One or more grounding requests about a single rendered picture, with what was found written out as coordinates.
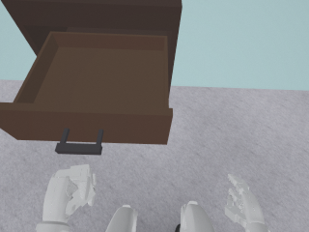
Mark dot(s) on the drawer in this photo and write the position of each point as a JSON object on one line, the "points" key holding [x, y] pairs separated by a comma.
{"points": [[87, 82]]}

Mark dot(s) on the robot thigh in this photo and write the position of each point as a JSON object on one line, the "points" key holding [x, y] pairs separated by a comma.
{"points": [[124, 220], [195, 219]]}

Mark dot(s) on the right robot hand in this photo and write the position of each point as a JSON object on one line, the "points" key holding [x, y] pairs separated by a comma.
{"points": [[247, 208]]}

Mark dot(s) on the cabinet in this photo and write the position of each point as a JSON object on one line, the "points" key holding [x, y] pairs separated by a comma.
{"points": [[37, 18]]}

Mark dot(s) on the left robot hand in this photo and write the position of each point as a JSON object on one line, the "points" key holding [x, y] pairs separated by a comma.
{"points": [[78, 182]]}

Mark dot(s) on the right robot thigh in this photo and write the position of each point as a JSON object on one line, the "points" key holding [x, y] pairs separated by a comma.
{"points": [[195, 219]]}

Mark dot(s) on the left robot forearm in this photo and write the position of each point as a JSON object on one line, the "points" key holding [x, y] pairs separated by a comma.
{"points": [[52, 226]]}

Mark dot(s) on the right robot forearm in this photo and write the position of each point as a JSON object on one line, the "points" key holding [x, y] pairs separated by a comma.
{"points": [[256, 227]]}

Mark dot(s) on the left robot thigh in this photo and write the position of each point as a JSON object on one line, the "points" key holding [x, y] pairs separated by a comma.
{"points": [[124, 220]]}

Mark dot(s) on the handle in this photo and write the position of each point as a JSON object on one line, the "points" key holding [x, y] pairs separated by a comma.
{"points": [[64, 148]]}

